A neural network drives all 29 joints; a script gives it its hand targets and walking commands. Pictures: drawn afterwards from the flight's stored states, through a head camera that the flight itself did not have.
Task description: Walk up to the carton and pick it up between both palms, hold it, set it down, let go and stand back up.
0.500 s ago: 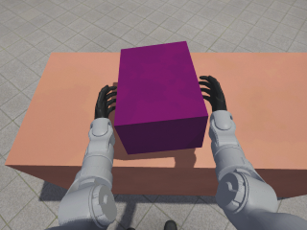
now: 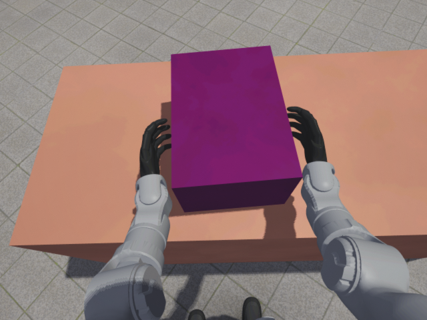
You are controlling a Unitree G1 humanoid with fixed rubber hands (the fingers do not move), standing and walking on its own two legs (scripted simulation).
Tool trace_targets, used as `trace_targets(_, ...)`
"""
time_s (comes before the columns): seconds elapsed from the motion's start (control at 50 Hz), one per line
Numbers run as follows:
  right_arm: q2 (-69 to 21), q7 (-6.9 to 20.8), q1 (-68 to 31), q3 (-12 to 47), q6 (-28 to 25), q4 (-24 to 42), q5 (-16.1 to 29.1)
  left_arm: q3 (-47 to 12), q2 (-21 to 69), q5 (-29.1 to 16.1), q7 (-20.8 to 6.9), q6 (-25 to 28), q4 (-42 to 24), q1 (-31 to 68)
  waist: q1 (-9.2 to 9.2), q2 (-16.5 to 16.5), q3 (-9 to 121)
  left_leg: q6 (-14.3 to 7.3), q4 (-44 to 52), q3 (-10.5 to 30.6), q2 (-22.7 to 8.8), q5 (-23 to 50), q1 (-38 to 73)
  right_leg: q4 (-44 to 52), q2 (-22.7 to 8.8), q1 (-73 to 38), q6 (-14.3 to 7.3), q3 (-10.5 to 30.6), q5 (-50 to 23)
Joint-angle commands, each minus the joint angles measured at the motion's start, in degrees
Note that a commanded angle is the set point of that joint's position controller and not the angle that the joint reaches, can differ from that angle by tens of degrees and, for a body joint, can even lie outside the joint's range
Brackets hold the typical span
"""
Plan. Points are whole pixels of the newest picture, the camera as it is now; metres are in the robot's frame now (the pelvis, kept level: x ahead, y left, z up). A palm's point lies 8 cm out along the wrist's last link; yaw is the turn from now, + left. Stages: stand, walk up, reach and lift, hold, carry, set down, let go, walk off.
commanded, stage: set down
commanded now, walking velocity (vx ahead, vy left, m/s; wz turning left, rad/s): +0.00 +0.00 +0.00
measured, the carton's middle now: (227, 128) +0.49 +0.00 -0.04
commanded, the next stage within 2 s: none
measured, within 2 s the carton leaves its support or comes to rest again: neither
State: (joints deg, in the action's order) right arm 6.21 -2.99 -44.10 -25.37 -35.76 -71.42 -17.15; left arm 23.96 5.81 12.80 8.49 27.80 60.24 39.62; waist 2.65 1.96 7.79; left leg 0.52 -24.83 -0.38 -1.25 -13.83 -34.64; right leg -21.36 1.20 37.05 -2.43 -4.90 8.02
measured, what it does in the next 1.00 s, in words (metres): stands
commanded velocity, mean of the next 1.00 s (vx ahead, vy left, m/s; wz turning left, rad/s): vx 0.00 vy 0.00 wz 0.00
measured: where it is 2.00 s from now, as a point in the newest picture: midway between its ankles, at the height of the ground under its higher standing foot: outside the picture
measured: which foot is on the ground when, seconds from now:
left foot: down 0.00-1.00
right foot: down 0.00-1.00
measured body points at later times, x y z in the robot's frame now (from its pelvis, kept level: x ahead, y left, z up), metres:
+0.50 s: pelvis -0.01 +0.00 -0.01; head +0.12 -0.03 +0.42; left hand +0.40 +0.15 -0.01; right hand +0.43 -0.17 -0.01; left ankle -0.05 +0.12 -0.73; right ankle +0.00 -0.09 -0.73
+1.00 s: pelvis -0.01 -0.01 -0.01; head +0.13 -0.03 +0.42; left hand +0.40 +0.15 -0.02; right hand +0.43 -0.17 -0.01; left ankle -0.05 +0.12 -0.73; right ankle +0.00 -0.09 -0.73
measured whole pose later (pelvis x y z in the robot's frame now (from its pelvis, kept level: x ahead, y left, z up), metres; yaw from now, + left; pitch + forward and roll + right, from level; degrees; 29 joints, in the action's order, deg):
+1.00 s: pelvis -0.01 -0.01 -0.01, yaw -1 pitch +25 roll +0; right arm 5.8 -4.1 -51.0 -27.2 -37.1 -79.5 -18.9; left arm 30.5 3.2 13.8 6.5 35.0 66.9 42.8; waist 2.6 1.7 8.0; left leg 0.9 -29.2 -1.5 -2.2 -15.2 -39.0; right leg -26.4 1.9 42.3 -3.1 -3.9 9.3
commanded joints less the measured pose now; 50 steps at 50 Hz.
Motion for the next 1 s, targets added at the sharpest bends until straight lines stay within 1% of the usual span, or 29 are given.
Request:
trace_targets(0.0,-28.5,9.4,-24.8,15.6,2.0,-8.4,-6.7,-17.0,27.8,4.2,-5.8,0.2,5.1,21.6,2.37,-3.7,37.9,0.9,-0.2,-2.5,-1.7,29.8,0.1,-6.3,0.3,-32.2,-0.6,0.0,-31.6)
trace_targets(0.02,-28.2,9.7,-25.5,15.5,1.8,-8.3,-6.6,-16.9,27.7,3.9,-5.5,0.6,5.3,21.8,3.19,-2.7,39.3,1.1,-1.2,-2.7,-1.6,30.3,1.9,-5.9,0.7,-29.3,-0.8,-0.2,-29.1)
trace_targets(0.04,-27.9,9.9,-26.0,15.0,2.0,-8.9,-6.4,-16.9,27.6,3.6,-5.3,0.7,5.2,22.3,2.81,-2.8,39.7,1.4,-1.9,-2.6,-1.7,30.5,3.5,-5.6,1.2,-27.3,-0.9,-0.4,-27.7)
trace_targets(0.06,-27.3,10.0,-26.1,14.6,2.2,-9.9,-6.0,-17.0,27.5,3.8,-5.1,0.6,5.4,22.2,2.7,-1.8,39.3,1.8,-2.4,-2.5,-1.7,31.0,5.1,-5.2,1.5,-25.6,-1.2,-0.7,-26.2)
trace_targets(0.08,-26.7,10.2,-27.1,14.2,2.2,-9.9,-6.0,-17.1,27.3,3.5,-4.9,0.6,5.2,22.7,3.16,-1.5,40.2,2.0,-2.9,-2.5,-1.7,31.0,5.8,-4.8,1.7,-23.7,-1.2,-0.8,-24.6)
trace_targets(0.1,-26.2,10.3,-27.1,13.7,2.5,-10.4,-5.9,-16.9,27.0,3.7,-4.9,0.4,5.8,22.2,3.06,-1.5,39.3,2.1,-3.3,-2.5,-1.6,30.8,7.0,-4.5,1.9,-22.5,-1.3,-1.0,-23.3)
trace_targets(0.14,-25.4,10.6,-27.6,12.8,3.0,-10.6,-5.7,-16.8,27.1,3.6,-4.7,0.1,5.1,23.0,3.34,-0.2,39.0,2.3,-3.3,-2.4,-1.7,30.1,7.8,-4.1,2.0,-20.6,-1.5,-1.2,-20.6)
trace_targets(0.16,-25.6,10.6,-28.2,12.8,3.2,-10.7,-5.7,-16.4,26.7,3.3,-4.7,0.0,6.0,22.9,3.68,-1.0,38.8,2.1,-3.9,-2.9,-1.4,30.0,7.0,-4.3,1.8,-21.1,-1.3,-1.0,-21.1)
trace_targets(0.18,-26.1,10.6,-28.6,12.6,3.2,-10.1,-6.1,-15.6,26.6,3.3,-5.0,0.0,6.3,22.9,3.73,-2.2,38.7,1.7,-3.4,-3.1,-1.0,27.7,4.9,-4.6,1.5,-22.7,-0.8,-0.6,-21.5)
trace_targets(0.2,-26.4,10.7,-29.0,12.7,3.2,-9.7,-6.3,-14.7,26.0,3.3,-5.2,0.1,7.1,22.8,4.24,-3.0,38.1,1.2,-2.9,-3.3,-0.8,25.7,2.3,-5.3,1.1,-24.8,-0.3,-0.2,-22.5)
trace_targets(0.22,-26.7,10.7,-29.3,12.3,3.1,-9.6,-6.5,-14.7,25.6,3.5,-5.5,0.2,7.3,23.3,3.98,-2.9,38.3,1.1,-2.4,-3.3,-0.6,24.1,1.0,-5.9,0.8,-25.9,0.1,-0.1,-23.0)
trace_targets(0.24,-29.0,10.1,-24.6,16.9,3.3,-13.8,-5.1,-14.7,25.6,4.5,-5.4,0.2,9.1,17.6,3.54,-1.1,34.3,0.3,-2.4,-2.6,0.1,23.5,3.4,-5.1,0.9,-26.9,0.3,1.5,-27.5)
trace_targets(0.26,-28.3,9.6,-25.9,17.1,3.1,-13.0,-4.8,-14.8,25.2,3.7,-5.5,0.4,8.6,18.4,3.81,-1.9,34.2,0.1,-1.9,-2.6,0.2,22.6,0.7,-5.3,0.7,-27.2,0.7,1.8,-28.1)
trace_targets(0.32,-29.3,9.1,-25.6,16.6,2.9,-13.8,-6.0,-13.5,24.2,3.7,-5.8,1.0,9.7,19.1,3.11,-3.9,34.1,-0.6,-0.8,-3.1,0.5,18.4,-3.1,-6.3,0.2,-28.8,1.6,2.0,-27.7)
trace_targets(0.4,-30.3,8.5,-25.5,16.1,2.9,-13.6,-7.3,-11.8,22.6,3.2,-6.5,2.1,11.1,20.2,2.79,-6.0,33.1,-1.1,-0.5,-3.8,0.6,14.8,-6.4,-6.9,-0.4,-31.1,2.3,2.4,-27.0)
trace_targets(0.52,-31.2,7.7,-24.5,15.1,2.8,-15.1,-9.1,-9.0,20.6,3.5,-7.4,3.4,13.5,20.3,2.03,-7.7,29.9,-1.7,0.1,-4.5,0.9,10.2,-10.4,-7.9,-1.1,-33.3,3.2,2.7,-26.5)
trace_targets(0.62,-31.7,7.4,-23.4,13.9,2.6,-16.2,-10.3,-7.4,19.5,4.3,-7.7,3.9,14.4,19.9,1.65,-7.7,28.2,-1.8,0.0,-4.9,1.1,8.8,-11.6,-8.2,-1.3,-33.1,3.3,2.8,-25.4)
trace_targets(0.72,-32.0,7.3,-22.3,12.6,2.6,-16.9,-11.2,-6.2,19.0,5.5,-7.7,3.8,14.5,19.2,1.59,-7.0,27.2,-1.9,-0.2,-5.1,1.2,8.4,-11.9,-8.1,-1.5,-32.4,3.1,2.9,-24.0)
trace_targets(0.98,-32.0,8.0,-19.3,9.7,2.8,-16.7,-12.6,-4.9,19.9,8.9,-7.0,2.8,13.0,16.4,1.8,-4.7,25.3,-1.9,0.0,-4.8,1.1,10.0,-9.5,-7.0,-1.3,-29.0,2.0,2.5,-20.1)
